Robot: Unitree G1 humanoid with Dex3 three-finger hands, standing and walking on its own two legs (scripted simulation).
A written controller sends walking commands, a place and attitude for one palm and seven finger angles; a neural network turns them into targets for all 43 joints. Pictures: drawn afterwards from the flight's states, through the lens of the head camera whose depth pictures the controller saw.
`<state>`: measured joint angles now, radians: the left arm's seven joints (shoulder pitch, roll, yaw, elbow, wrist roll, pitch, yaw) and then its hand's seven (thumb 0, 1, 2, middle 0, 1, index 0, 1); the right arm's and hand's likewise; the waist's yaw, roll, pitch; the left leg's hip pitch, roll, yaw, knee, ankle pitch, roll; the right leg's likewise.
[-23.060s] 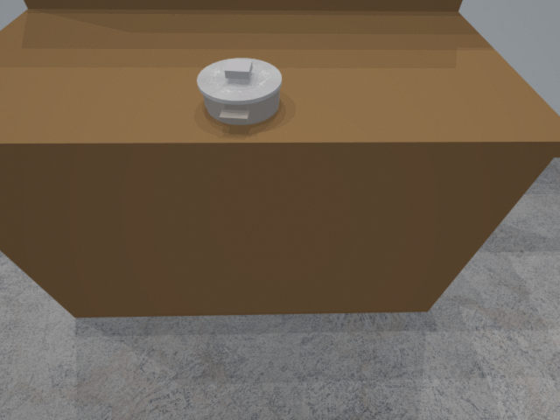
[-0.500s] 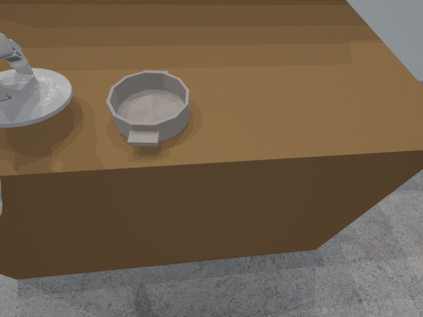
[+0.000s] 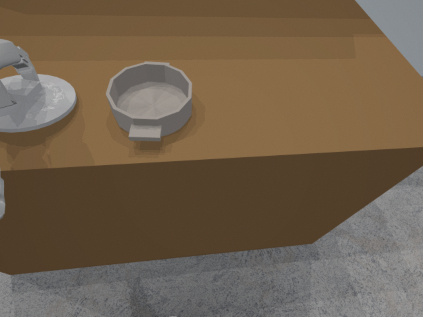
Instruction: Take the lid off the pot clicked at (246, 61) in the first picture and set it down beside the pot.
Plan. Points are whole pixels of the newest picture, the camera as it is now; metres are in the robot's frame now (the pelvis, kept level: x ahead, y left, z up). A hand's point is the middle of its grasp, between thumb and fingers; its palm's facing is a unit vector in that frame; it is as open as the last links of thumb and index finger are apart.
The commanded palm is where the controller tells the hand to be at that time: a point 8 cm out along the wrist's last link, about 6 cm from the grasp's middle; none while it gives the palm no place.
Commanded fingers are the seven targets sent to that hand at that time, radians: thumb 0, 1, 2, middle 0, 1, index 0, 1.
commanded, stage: lower the lid onto the table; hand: left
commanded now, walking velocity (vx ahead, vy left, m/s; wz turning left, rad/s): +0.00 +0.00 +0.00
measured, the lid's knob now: (21, 90) +0.50 +0.32 +0.13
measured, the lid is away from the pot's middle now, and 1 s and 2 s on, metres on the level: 0.23 0.23 0.23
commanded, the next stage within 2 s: open the fingers wide in 0.08 s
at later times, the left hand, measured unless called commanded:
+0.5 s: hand (1, 103) +0.46 +0.33 +0.14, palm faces -0.40 -0.11 -0.91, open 8.1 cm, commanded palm +0.48 +0.33 +0.21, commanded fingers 0.00 0.38 0.87 -0.80 -1.03 -0.53 -0.95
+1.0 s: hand out of the picture +0.45 +0.34 +0.14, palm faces -0.38 -0.10 -0.92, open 9.9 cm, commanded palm +0.47 +0.33 +0.21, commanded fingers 0.00 -0.12 0.86 -0.45 -0.66 -0.45 -0.66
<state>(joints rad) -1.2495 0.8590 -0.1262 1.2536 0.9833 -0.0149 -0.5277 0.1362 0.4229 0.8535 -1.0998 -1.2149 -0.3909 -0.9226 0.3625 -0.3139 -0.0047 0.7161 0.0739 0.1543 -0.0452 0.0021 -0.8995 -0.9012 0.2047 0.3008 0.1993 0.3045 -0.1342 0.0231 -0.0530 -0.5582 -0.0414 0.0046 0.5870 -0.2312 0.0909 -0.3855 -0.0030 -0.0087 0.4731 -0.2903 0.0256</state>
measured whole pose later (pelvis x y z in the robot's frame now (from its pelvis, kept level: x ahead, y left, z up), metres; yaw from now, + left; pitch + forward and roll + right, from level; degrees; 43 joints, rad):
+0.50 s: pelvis +0.00 +0.00 -0.01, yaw +0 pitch +12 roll -4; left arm -1.12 0.89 -0.07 1.12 0.98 -0.13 -0.47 0.08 0.39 0.84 -0.96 -1.14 -0.40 -0.93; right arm 0.33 -0.29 0.00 0.66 0.09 0.23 -0.06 0.00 -0.90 -0.90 0.21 0.30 0.20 0.30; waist -0.11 0.02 -0.06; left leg -0.61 -0.03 0.00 0.66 -0.26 0.09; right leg -0.44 0.01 -0.01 0.54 -0.32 0.02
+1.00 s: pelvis -0.01 +0.00 -0.01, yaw +0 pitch +12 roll -4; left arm -1.10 0.89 -0.06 1.09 0.97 -0.13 -0.46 0.00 0.05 0.86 -0.58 -0.79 -0.47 -0.76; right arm 0.33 -0.29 0.00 0.65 0.09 0.25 -0.06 0.00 -0.90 -0.90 0.20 0.30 0.20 0.30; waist -0.11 0.03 -0.06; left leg -0.61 -0.04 0.00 0.66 -0.26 0.10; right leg -0.43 0.00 -0.01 0.54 -0.31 0.02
